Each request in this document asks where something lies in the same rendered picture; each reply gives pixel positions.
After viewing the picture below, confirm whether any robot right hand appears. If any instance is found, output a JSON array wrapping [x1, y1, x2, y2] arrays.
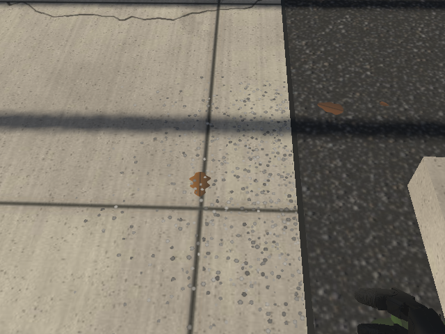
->
[[355, 287, 445, 334]]

